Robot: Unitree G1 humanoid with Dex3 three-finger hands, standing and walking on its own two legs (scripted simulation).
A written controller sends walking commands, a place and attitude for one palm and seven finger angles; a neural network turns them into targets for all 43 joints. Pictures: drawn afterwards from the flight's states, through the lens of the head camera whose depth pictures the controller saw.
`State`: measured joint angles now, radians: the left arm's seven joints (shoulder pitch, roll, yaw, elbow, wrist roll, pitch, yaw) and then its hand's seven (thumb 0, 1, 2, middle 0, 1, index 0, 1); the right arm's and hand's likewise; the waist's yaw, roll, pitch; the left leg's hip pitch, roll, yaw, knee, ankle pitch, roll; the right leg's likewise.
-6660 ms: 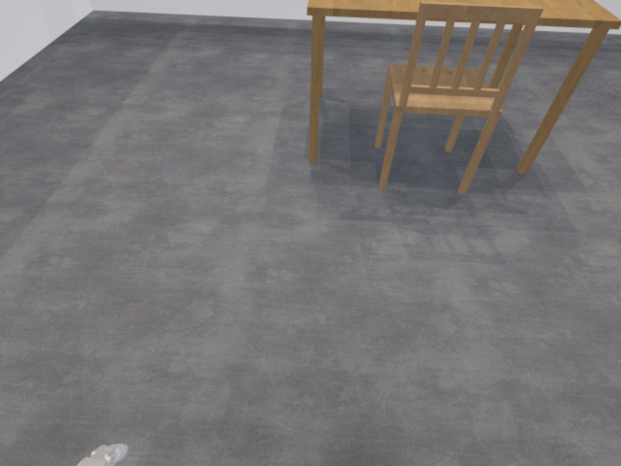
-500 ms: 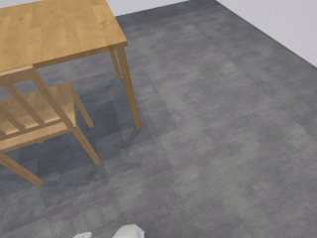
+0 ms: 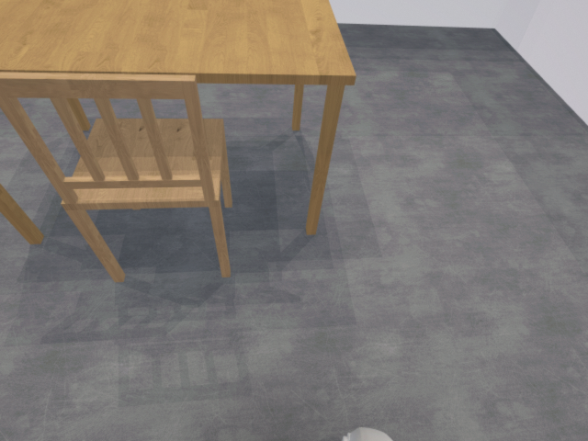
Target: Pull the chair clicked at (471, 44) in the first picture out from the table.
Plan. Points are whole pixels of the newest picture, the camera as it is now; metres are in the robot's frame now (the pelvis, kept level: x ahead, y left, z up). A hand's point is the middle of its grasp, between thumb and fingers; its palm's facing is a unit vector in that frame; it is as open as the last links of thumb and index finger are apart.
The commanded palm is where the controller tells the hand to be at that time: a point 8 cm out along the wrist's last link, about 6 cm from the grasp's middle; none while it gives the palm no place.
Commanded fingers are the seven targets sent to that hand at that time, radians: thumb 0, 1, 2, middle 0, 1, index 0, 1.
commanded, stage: turn to face it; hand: left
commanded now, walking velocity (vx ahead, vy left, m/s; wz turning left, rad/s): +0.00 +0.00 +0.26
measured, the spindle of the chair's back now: (118, 141) +0.72 +0.47 -0.11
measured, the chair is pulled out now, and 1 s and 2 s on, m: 0.00 0.00 0.00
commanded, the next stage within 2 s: take the last steps up to it in 0.12 s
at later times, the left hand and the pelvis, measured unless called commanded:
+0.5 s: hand out of the picture +0.00 +0.14 -0.14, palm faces +0.21 -0.94 -0.27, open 7.3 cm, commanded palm none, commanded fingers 0.00 0.90 0.90 -0.20 -0.30 -0.20 -0.30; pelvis +0.00 -0.05 +0.01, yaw +9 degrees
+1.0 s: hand out of the picture +0.03 +0.22 -0.18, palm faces +0.24 -0.96 -0.14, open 7.4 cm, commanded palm none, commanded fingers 0.00 0.90 0.90 -0.20 -0.30 -0.20 -0.30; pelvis +0.10 +0.07 +0.00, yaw +8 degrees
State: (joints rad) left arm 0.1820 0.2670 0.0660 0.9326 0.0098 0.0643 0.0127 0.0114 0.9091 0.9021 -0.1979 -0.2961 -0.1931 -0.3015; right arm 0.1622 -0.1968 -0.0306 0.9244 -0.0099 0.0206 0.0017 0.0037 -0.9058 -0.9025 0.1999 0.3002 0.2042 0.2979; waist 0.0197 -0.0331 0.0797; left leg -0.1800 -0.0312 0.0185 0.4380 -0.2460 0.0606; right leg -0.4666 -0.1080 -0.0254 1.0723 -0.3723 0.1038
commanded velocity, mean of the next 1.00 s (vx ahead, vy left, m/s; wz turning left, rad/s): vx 0.24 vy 0.02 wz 0.07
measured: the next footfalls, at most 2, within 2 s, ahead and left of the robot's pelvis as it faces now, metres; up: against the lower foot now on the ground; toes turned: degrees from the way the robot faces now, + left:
right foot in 0.24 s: +0.03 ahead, -0.14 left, +0.00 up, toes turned +0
left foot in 0.82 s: +0.12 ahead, +0.15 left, +0.00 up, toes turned +17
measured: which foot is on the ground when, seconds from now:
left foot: down 0.00-0.24, up 0.26-0.80, down 0.82-1.00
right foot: up 0.00-0.22, down 0.24-0.82, up 0.84-1.00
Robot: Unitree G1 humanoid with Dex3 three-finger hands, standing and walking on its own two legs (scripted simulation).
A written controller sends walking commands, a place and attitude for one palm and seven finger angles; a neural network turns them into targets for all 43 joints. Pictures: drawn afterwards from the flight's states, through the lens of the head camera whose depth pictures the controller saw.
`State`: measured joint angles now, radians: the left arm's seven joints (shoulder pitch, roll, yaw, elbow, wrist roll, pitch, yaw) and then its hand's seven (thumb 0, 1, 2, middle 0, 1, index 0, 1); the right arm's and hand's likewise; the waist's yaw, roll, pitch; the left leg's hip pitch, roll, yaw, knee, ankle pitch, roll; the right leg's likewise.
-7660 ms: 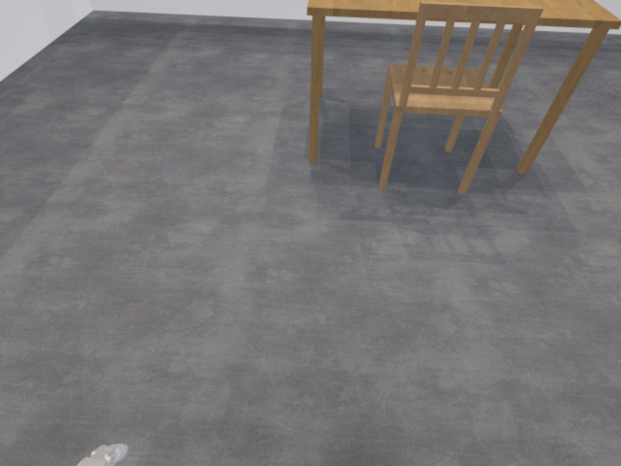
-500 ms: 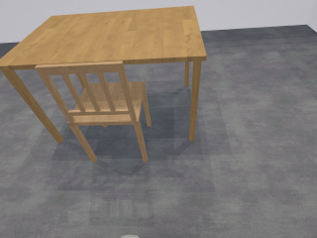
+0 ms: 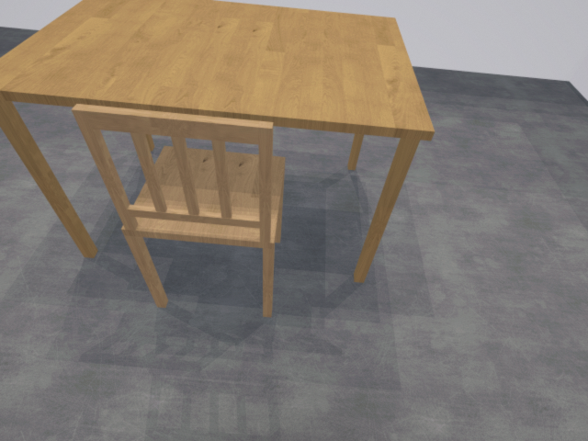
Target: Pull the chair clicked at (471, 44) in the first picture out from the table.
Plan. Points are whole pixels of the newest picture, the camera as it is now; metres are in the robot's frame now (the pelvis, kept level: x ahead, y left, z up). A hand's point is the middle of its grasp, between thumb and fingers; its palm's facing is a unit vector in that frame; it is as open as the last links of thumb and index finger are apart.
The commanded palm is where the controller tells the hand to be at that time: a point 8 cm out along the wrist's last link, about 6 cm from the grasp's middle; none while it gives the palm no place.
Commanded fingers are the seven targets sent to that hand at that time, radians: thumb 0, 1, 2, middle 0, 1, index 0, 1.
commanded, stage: take the last steps up to it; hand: left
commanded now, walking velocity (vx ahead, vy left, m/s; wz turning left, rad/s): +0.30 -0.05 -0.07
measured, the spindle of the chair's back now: (186, 177) +0.67 +0.31 -0.11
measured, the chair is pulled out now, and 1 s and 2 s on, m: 0.00 0.00 0.00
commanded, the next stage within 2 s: come to a stop and stand still in 0.36 s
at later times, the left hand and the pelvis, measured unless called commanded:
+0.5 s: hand (237, 354) +0.29 +0.12 -0.17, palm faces -0.03 -0.98 -0.18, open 7.4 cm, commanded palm none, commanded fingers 0.00 0.90 0.90 -0.20 -0.30 -0.20 -0.30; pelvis +0.18 -0.04 -0.01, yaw -1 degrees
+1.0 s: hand (191, 389) +0.23 +0.19 -0.18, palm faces +0.08 -0.98 -0.19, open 7.4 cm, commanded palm none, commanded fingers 0.00 0.90 0.90 -0.20 -0.30 -0.20 -0.30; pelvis +0.19 +0.00 +0.00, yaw -1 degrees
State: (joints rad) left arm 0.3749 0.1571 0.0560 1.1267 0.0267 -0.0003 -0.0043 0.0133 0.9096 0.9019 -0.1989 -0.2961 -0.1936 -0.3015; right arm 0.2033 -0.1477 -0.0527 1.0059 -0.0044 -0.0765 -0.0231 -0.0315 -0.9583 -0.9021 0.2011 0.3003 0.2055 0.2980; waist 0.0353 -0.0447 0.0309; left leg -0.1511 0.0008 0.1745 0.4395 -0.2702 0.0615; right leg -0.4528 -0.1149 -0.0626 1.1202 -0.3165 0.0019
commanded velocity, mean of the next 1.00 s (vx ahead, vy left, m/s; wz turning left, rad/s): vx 0.01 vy -0.02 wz -0.02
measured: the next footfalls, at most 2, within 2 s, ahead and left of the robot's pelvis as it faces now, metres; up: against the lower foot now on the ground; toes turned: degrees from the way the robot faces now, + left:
right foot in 0.40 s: +0.29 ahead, -0.12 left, +0.00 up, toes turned -8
left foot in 0.86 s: +0.24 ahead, +0.10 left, +0.00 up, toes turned +1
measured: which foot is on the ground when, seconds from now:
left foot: down 0.00-0.40, up 0.42-0.84, down 0.86-1.00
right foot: up 0.00-0.38, down 0.40-0.88, up 0.90-1.00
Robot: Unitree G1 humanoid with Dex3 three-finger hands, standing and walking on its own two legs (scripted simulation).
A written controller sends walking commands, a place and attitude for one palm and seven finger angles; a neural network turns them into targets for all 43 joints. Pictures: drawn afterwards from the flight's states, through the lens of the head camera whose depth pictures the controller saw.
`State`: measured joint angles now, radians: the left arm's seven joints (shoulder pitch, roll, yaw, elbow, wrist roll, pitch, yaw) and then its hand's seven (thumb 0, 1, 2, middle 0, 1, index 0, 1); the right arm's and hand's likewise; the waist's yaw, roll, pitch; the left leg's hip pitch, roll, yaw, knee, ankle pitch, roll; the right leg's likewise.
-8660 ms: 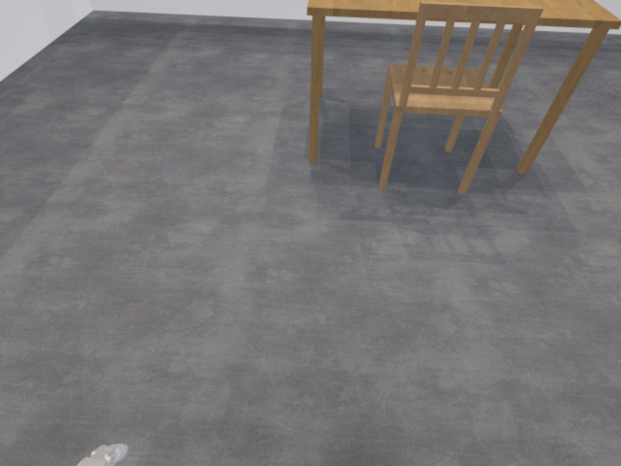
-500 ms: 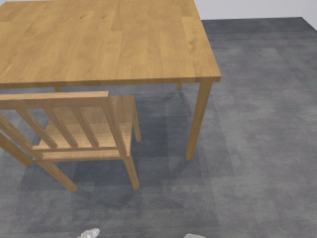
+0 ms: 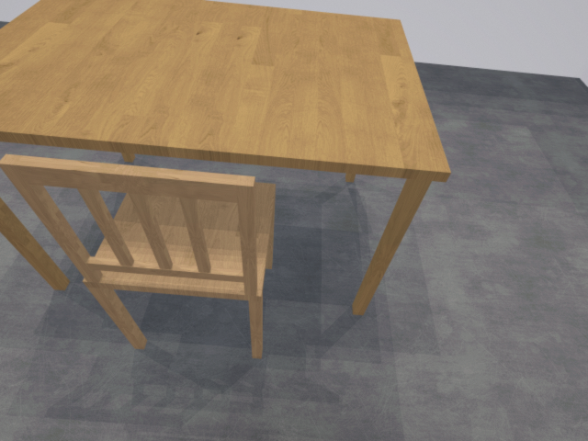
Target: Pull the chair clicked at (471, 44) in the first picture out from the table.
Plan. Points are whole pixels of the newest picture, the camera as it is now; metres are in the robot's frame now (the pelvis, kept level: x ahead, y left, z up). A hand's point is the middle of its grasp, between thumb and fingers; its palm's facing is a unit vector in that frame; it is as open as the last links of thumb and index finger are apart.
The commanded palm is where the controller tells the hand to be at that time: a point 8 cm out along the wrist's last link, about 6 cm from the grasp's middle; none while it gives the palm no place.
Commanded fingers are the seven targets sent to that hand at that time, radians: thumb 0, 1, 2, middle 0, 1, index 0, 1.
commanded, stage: come to a stop and stand still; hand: left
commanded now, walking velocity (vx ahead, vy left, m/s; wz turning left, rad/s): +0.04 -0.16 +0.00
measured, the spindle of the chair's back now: (153, 232) +0.47 +0.32 -0.11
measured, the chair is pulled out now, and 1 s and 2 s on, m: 0.00 0.00 0.00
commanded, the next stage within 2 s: look again from close up in 1.48 s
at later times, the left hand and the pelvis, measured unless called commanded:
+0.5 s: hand out of the picture -0.03 +0.11 -0.17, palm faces +0.02 -0.98 -0.20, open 7.3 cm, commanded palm none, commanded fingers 0.00 0.90 0.90 -0.20 -0.30 -0.20 -0.30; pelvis -0.04 -0.06 +0.00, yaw +0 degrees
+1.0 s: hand out of the picture -0.03 +0.10 -0.18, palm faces +0.07 -0.99 -0.16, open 7.4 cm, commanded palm none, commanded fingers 0.00 0.90 0.90 -0.20 -0.30 -0.20 -0.30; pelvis -0.02 -0.05 +0.00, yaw +0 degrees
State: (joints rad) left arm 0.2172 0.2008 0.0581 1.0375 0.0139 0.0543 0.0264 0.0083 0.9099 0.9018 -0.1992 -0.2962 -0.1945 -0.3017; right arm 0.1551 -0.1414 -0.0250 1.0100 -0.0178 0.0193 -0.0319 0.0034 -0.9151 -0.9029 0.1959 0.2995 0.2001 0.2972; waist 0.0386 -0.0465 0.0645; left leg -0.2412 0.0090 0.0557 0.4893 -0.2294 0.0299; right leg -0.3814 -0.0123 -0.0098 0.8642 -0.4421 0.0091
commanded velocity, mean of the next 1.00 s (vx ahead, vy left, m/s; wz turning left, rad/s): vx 0.01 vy -0.02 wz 0.00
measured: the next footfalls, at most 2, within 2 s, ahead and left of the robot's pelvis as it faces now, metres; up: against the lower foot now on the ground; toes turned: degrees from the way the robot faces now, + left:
right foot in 0.26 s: +0.02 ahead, -0.17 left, +0.00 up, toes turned -3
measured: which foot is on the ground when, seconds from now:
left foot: down 0.00-1.00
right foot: up 0.00-0.24, down 0.26-1.00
